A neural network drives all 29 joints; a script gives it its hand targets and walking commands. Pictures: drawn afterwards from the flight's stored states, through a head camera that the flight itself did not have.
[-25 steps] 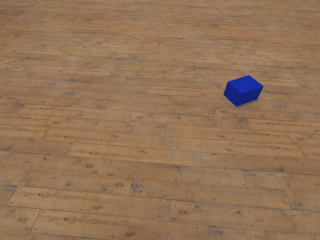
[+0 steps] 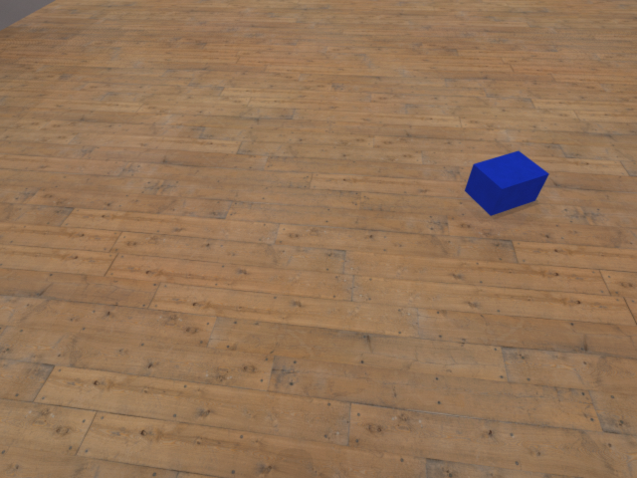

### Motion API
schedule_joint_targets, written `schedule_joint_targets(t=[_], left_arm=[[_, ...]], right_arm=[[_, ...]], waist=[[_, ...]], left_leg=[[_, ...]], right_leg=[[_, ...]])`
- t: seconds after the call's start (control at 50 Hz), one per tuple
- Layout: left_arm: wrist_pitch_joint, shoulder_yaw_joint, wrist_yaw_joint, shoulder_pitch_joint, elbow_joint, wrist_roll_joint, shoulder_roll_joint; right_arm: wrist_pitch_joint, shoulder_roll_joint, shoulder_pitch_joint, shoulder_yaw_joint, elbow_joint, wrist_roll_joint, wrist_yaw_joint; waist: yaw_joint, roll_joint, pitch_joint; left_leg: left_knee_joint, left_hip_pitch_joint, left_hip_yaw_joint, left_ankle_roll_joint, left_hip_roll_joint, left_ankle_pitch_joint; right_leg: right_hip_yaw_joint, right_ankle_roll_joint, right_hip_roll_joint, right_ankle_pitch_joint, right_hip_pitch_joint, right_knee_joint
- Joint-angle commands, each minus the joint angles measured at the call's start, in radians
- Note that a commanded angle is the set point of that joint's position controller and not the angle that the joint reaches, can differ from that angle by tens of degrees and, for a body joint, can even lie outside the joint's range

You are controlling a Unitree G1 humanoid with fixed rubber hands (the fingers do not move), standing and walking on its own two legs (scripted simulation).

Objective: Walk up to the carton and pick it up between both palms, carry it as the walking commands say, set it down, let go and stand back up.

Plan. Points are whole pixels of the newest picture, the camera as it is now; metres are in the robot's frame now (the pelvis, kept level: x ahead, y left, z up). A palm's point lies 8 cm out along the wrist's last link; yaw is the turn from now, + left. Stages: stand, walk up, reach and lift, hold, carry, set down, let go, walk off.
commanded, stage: walk up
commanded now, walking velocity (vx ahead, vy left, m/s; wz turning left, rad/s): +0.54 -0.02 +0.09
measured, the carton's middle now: (504, 182) +1.48 -0.78 -0.69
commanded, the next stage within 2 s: none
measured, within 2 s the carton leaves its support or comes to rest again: neither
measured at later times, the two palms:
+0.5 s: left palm out of the picture +0.15 +0.31 -0.14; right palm (448, 423) +0.25 -0.17 -0.13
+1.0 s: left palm (193, 290) +0.47 +0.26 -0.13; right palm (452, 293) +0.48 -0.22 -0.13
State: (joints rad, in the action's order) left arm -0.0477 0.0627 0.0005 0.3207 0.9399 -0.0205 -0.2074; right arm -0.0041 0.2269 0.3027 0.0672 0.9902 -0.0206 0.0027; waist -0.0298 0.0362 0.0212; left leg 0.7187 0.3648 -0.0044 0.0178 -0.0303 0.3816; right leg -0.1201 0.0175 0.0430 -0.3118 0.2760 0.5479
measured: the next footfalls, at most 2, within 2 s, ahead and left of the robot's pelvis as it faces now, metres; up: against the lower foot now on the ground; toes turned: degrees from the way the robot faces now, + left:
left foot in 0.38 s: +0.25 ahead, +0.17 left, +0.00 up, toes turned +5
right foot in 0.82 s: +0.48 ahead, -0.07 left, +0.00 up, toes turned -12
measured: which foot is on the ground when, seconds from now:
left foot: up 0.00-0.36, down 0.38-0.82, up 0.84-1.00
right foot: down 0.00-0.38, up 0.40-0.80, down 0.82-1.00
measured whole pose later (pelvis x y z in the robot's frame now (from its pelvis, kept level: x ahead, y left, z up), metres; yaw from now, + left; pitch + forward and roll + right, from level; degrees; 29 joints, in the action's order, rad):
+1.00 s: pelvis +0.45 +0.02 +0.01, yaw -2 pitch +1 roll -1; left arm -0.10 0.06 -0.01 0.30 1.04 -0.02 -0.18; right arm -0.07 0.20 0.29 0.06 1.01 -0.05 -0.01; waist -0.03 0.03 0.02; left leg 1.12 0.55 0.02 0.05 -0.12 0.23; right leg -0.20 0.06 -0.01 -0.24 0.22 0.43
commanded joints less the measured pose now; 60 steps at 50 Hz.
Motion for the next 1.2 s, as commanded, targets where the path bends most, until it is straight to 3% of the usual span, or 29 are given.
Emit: schedule_joint_targets(t=[0.0,0.04,0.06,0.1,0.18,0.28,0.3,0.34,0.36,0.38,0.4,0.42,0.44,0.48,0.54,0.62,0.72,0.76,0.78,0.8,0.82,0.84,0.86,0.9,0.94,0.98,1.02,1.1,1.18], left_arm=[[-0.014,0.037,0.009,0.230,0.048,-0.008,-0.160],[-0.028,0.027,0.004,0.152,0.044,0.009,-0.116],[-0.040,0.016,0.005,0.147,0.057,0.013,-0.085],[-0.059,0.005,0.004,0.182,0.091,0.010,-0.063],[-0.065,0.005,0.007,0.213,0.125,0.010,-0.072],[-0.054,0.012,0.011,0.229,0.153,0.000,-0.079],[-0.049,0.015,0.012,0.226,0.158,-0.001,-0.086],[-0.038,0.017,0.008,0.224,0.160,0.001,-0.091],[-0.038,0.011,0.004,0.208,0.143,0.003,-0.073],[-0.046,-0.004,-0.004,0.201,0.088,0.003,-0.011],[-0.053,0.001,-0.008,0.166,0.047,-0.019,-0.004],[-0.053,0.006,-0.005,0.093,0.045,-0.029,-0.027],[-0.052,0.011,-0.009,0.093,0.057,-0.022,-0.024],[-0.034,0.018,-0.026,0.129,0.092,-0.024,-0.014],[0.003,0.014,-0.046,0.060,0.082,-0.028,0.003],[0.013,-0.008,-0.054,-0.151,0.027,-0.016,0.012],[0.009,-0.013,-0.046,-0.284,-0.027,-0.002,-0.010],[0.001,-0.009,-0.039,-0.237,-0.018,-0.001,-0.030],[-0.009,-0.001,-0.034,-0.145,0.013,0.001,-0.045],[-0.023,0.017,-0.026,-0.006,0.064,0.001,-0.100],[-0.030,0.047,-0.019,0.137,0.081,-0.001,-0.212],[-0.020,0.062,-0.017,0.204,0.096,-0.004,-0.293],[-0.021,0.050,-0.017,0.177,0.103,-0.007,-0.234],[-0.041,0.026,-0.014,0.030,0.066,0.007,-0.096],[-0.058,0.014,-0.011,0.012,0.069,0.010,-0.047],[-0.071,0.004,-0.009,0.058,0.087,0.001,-0.041],[-0.077,-0.004,-0.005,0.095,0.099,0.002,-0.050],[-0.074,-0.013,-0.001,0.151,0.137,0.013,-0.056],[-0.059,-0.013,0.013,0.205,0.184,0.006,-0.072]], right_arm=[[-0.047,0.044,-0.202,-0.012,-0.171,-0.033,-0.036],[-0.046,0.044,-0.132,-0.006,-0.142,-0.014,-0.057],[-0.041,0.034,-0.115,-0.005,-0.128,-0.010,-0.059],[-0.032,0.007,-0.151,-0.008,-0.135,-0.005,-0.059],[-0.026,-0.016,-0.264,-0.024,-0.157,0.016,-0.053],[-0.036,0.007,-0.296,-0.009,-0.154,0.011,-0.040],[-0.041,0.015,-0.264,-0.005,-0.142,0.007,-0.035],[-0.055,0.048,-0.092,0.018,-0.072,0.003,-0.021],[-0.065,0.105,0.055,0.038,-0.037,-0.004,-0.013],[-0.069,0.222,0.170,0.062,-0.013,-0.009,-0.007],[-0.059,0.244,0.231,0.064,0.030,0.005,-0.005],[-0.068,0.193,0.169,0.050,0.016,-0.006,-0.007],[-0.083,0.141,0.095,0.037,0.004,-0.006,-0.012],[-0.101,0.050,0.008,0.013,0.000,0.004,-0.012],[-0.113,0.007,0.061,-0.016,0.048,0.007,0.001],[-0.113,0.033,0.130,-0.027,0.092,0.006,0.010],[-0.090,0.072,0.161,-0.024,0.133,0.008,0.019],[-0.080,0.081,0.153,-0.024,0.143,0.002,0.017],[-0.076,0.084,0.152,-0.023,0.145,0.002,0.013],[-0.078,0.071,0.165,-0.029,0.133,0.005,0.009],[-0.086,0.014,0.170,-0.046,0.086,0.015,0.007],[-0.094,0.004,0.141,-0.036,0.059,-0.011,0.009],[-0.098,0.043,0.059,-0.022,0.046,-0.031,0.005],[-0.102,0.015,0.039,-0.012,0.012,-0.024,-0.010],[-0.074,0.007,0.075,0.000,0.001,-0.027,-0.019],[-0.051,0.003,0.044,-0.001,-0.026,-0.028,-0.026],[-0.042,-0.003,-0.038,-0.006,-0.055,-0.019,-0.030],[-0.035,-0.035,-0.225,-0.015,-0.100,0.011,-0.046],[-0.038,-0.030,-0.307,-0.002,-0.111,0.018,-0.044]], waist=[[-0.077,-0.220,-0.168],[-0.032,-0.123,-0.159],[-0.028,-0.116,-0.147],[-0.034,-0.093,-0.145],[-0.042,-0.149,-0.150],[-0.043,-0.206,-0.146],[-0.028,-0.205,-0.129],[0.049,-0.143,-0.028],[0.111,-0.080,0.058],[0.128,0.171,0.110],[0.145,0.249,0.103],[0.131,0.118,0.003],[0.086,0.032,-0.040],[0.006,0.046,-0.055],[-0.009,0.075,-0.072],[0.022,0.056,-0.110],[0.051,0.060,-0.118],[0.022,0.056,-0.098],[-0.020,0.027,-0.056],[-0.065,-0.015,0.048],[-0.127,-0.165,0.170],[-0.123,-0.285,0.162],[-0.116,-0.157,0.056],[-0.046,-0.054,-0.076],[0.001,-0.095,-0.078],[0.005,-0.057,-0.093],[0.001,-0.067,-0.124],[-0.011,-0.122,-0.150],[-0.024,-0.164,-0.154]], left_leg=[[0.341,0.578,-0.036,0.023,-0.066,-0.017],[0.328,0.468,-0.013,0.027,-0.094,-0.160],[0.308,0.420,0.016,0.025,-0.090,-0.213],[0.241,0.383,0.042,0.014,-0.078,-0.265],[0.035,0.264,0.083,-0.010,-0.055,-0.300],[-0.117,0.085,0.121,-0.012,-0.031,-0.218],[-0.144,0.028,0.127,-0.012,-0.019,-0.190],[-0.215,-0.219,0.152,-0.010,0.027,-0.164],[-0.215,-0.430,0.038,0.013,-0.075,-0.099],[-0.363,-0.570,-0.337,0.066,-0.333,0.106],[-0.516,-0.554,-0.584,0.148,-0.392,0.227],[-0.534,-0.452,-0.564,0.149,-0.410,0.153],[-0.522,-0.365,-0.458,0.137,-0.378,0.027],[-0.545,-0.198,-0.220,0.106,-0.283,-0.179],[-0.573,-0.156,-0.051,0.114,-0.226,-0.364],[-0.592,-0.215,0.014,0.120,-0.211,-0.406],[-0.522,-0.303,-0.003,0.132,-0.250,-0.511],[-0.394,-0.279,0.021,0.116,-0.244,-0.663],[-0.238,-0.223,0.063,0.095,-0.214,-0.732],[-0.031,-0.091,0.095,0.062,-0.161,-0.647],[0.315,0.160,0.111,0.019,-0.078,-0.344],[0.521,0.389,0.068,0.030,0.011,0.126],[0.604,0.479,-0.028,0.048,-0.060,0.074],[0.509,0.427,-0.041,0.054,-0.119,-0.103],[0.433,0.318,-0.021,0.042,-0.135,-0.174],[0.385,0.311,0.004,0.024,-0.126,-0.223],[0.282,0.324,0.031,0.008,-0.122,-0.274],[0.029,0.226,0.100,-0.001,-0.077,-0.390],[-0.090,0.179,0.125,0.016,-0.052,-0.363]], right_leg=[[0.680,0.178,0.432,-0.673,-0.193,-0.538],[0.469,0.139,0.323,-0.414,-0.157,-0.529],[0.380,0.131,0.284,-0.300,-0.145,-0.534],[0.294,0.123,0.260,-0.136,-0.171,-0.520],[0.180,0.104,0.235,0.020,-0.179,-0.505],[0.154,0.078,0.244,0.164,-0.191,-0.415],[0.149,0.069,0.243,0.203,-0.191,-0.350],[0.105,0.043,0.188,0.321,-0.135,-0.064],[0.073,0.019,0.157,0.274,0.004,0.172],[0.059,-0.006,0.067,-0.106,0.256,0.489],[0.146,0.006,0.022,-0.206,0.440,0.616],[0.173,0.006,0.070,-0.131,0.493,0.704],[0.178,0.005,0.109,-0.043,0.456,0.696],[0.165,-0.007,0.146,0.036,0.303,0.590],[0.102,-0.013,0.115,0.098,0.259,0.521],[0.040,-0.019,0.089,0.170,0.269,0.291],[-0.010,0.001,0.057,0.076,0.210,0.120],[-0.041,0.025,0.017,0.030,0.085,0.052],[-0.069,0.043,-0.015,0.070,-0.069,-0.023],[-0.043,0.071,0.001,0.084,-0.306,-0.033],[0.278,0.149,0.244,-0.127,-0.517,-0.096],[0.630,0.210,0.435,-0.252,-0.510,-0.325],[0.660,0.202,0.436,-0.351,-0.419,-0.381],[0.424,0.168,0.324,-0.095,-0.226,-0.393],[0.288,0.154,0.255,-0.010,-0.087,-0.431],[0.228,0.170,0.252,0.109,-0.074,-0.438],[0.173,0.163,0.242,0.190,-0.092,-0.448],[0.070,0.109,0.208,0.305,-0.120,-0.464],[0.058,0.072,0.230,0.440,-0.247,-0.419]])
